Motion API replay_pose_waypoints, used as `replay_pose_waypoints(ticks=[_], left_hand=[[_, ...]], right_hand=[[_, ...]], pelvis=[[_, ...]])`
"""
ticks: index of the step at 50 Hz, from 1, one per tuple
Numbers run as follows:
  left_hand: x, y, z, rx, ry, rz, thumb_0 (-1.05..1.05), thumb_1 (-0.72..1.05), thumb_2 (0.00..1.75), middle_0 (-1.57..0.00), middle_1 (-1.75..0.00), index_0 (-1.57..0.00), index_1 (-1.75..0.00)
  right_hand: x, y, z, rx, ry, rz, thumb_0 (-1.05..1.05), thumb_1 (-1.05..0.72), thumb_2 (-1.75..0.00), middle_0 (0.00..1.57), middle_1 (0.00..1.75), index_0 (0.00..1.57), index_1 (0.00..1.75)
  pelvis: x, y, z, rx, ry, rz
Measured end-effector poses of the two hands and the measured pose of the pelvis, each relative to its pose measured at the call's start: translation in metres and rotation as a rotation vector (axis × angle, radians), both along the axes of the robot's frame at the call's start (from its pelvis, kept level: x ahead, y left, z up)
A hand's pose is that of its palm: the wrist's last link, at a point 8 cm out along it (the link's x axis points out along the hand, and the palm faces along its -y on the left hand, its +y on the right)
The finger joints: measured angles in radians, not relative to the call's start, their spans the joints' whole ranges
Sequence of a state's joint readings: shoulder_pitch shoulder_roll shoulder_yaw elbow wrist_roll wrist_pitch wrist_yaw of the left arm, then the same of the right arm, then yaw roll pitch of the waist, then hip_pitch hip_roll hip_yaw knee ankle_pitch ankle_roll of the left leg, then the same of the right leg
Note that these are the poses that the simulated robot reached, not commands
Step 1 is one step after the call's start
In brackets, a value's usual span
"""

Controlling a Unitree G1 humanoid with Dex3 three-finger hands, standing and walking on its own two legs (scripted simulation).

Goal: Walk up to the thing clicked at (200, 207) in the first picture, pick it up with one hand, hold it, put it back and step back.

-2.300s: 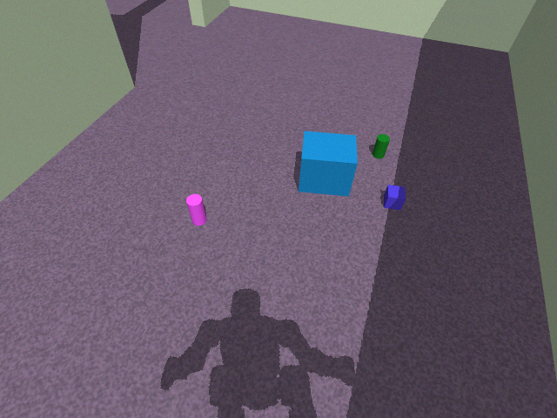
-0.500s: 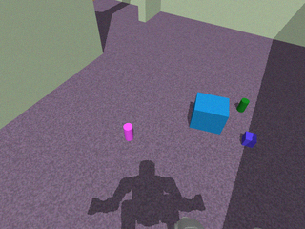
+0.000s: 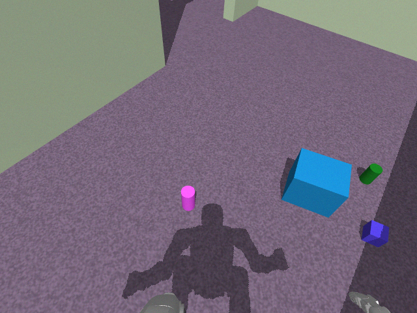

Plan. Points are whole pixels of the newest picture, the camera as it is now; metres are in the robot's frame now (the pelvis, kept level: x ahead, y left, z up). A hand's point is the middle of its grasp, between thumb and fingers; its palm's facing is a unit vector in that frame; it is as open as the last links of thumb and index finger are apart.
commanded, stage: walk up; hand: left
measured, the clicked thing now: (188, 198) +0.68 +0.12 -0.68
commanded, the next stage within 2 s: none
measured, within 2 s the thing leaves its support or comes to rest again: neither
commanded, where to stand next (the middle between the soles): +0.35 -0.03 m, yaw -3 degrees
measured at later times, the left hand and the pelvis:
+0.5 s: hand (115, 239) +0.26 +0.23 -0.10, palm faces -0.08 -0.90 -0.42, open 7.4 cm; pelvis +0.17 -0.05 +0.01, yaw -3 degrees
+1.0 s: hand (126, 216) +0.34 +0.23 -0.15, palm faces -0.11 -0.92 -0.38, open 7.4 cm; pelvis +0.27 -0.04 +0.00, yaw -4 degrees
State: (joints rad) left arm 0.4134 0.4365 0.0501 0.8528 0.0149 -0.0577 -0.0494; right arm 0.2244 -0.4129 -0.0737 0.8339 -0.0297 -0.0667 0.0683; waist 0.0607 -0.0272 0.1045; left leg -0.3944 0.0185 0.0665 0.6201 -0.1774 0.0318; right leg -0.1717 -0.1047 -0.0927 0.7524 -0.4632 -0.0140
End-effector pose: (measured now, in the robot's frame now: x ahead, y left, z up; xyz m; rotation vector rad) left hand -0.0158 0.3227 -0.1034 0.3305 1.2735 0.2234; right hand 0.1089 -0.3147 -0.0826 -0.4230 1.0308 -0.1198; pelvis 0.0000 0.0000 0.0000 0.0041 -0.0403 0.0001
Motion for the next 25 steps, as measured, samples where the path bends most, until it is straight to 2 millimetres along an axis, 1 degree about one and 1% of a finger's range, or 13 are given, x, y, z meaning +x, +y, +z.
replay_pose_waypoints(ticks=[2, 4, 7, 10, 14, 18, 21, 25], left_hand=[[0.025, 0.000, -0.006, -0.008, 0.002, -0.008, 0.01, 0.90, 0.89, -0.20, -0.30, -0.20, -0.30], [0.054, -0.001, -0.005, -0.017, -0.016, -0.032, 0.01, 0.90, 0.89, -0.20, -0.30, -0.20, -0.30], [0.098, -0.005, 0.000, -0.029, -0.064, -0.068, 0.01, 0.90, 0.89, -0.20, -0.30, -0.20, -0.30], [0.138, -0.010, 0.008, -0.033, -0.098, -0.105, 0.01, 0.90, 0.89, -0.20, -0.30, -0.20, -0.30], [0.189, -0.021, 0.018, -0.022, -0.130, -0.153, 0.01, 0.90, 0.89, -0.20, -0.30, -0.20, -0.30], [0.237, -0.035, 0.024, 0.017, -0.174, -0.186, 0.01, 0.90, 0.89, -0.20, -0.30, -0.20, -0.30], [0.260, -0.045, 0.028, 0.044, -0.221, -0.183, 0.00, 0.90, 0.89, -0.20, -0.30, -0.20, -0.30], [0.272, -0.053, 0.039, 0.048, -0.217, -0.159, 0.00, 0.90, 0.89, -0.20, -0.30, -0.20, -0.30]], right_hand=[[0.014, 0.004, 0.003, -0.001, -0.034, -0.019, 0.00, -0.90, -0.90, 0.21, 0.30, 0.21, 0.30], [0.022, 0.006, 0.009, 0.002, -0.048, -0.046, 0.00, -0.90, -0.90, 0.21, 0.30, 0.21, 0.30], [0.029, 0.005, 0.017, 0.001, -0.044, -0.070, 0.00, -0.90, -0.90, 0.21, 0.30, 0.21, 0.30], [0.031, -0.002, 0.018, -0.003, -0.023, -0.088, 0.00, -0.90, -0.90, 0.21, 0.30, 0.21, 0.30], [0.033, -0.019, 0.011, 0.003, 0.016, -0.125, 0.00, -0.90, -0.90, 0.21, 0.30, 0.21, 0.30], [0.040, -0.042, -0.010, 0.018, 0.064, -0.163, 0.00, -0.90, -0.90, 0.21, 0.30, 0.21, 0.30], [0.054, -0.052, -0.025, 0.023, 0.110, -0.175, 0.00, -0.90, -0.90, 0.21, 0.30, 0.21, 0.30], [0.083, -0.052, -0.025, 0.047, 0.127, -0.157, 0.00, -0.90, -0.90, 0.21, 0.30, 0.20, 0.30]], pelvis=[[0.015, 0.004, -0.001, -0.001, -0.005, 0.000], [0.029, 0.004, 0.004, 0.001, -0.008, -0.007], [0.050, 0.002, 0.010, 0.006, -0.007, -0.019], [0.069, -0.002, 0.014, 0.008, -0.006, -0.028], [0.096, -0.012, 0.014, 0.017, -0.005, -0.040], [0.127, -0.030, 0.004, 0.023, -0.004, -0.047], [0.145, -0.041, -0.001, 0.004, -0.013, -0.044], [0.167, -0.045, 0.008, 0.008, -0.016, -0.045]])
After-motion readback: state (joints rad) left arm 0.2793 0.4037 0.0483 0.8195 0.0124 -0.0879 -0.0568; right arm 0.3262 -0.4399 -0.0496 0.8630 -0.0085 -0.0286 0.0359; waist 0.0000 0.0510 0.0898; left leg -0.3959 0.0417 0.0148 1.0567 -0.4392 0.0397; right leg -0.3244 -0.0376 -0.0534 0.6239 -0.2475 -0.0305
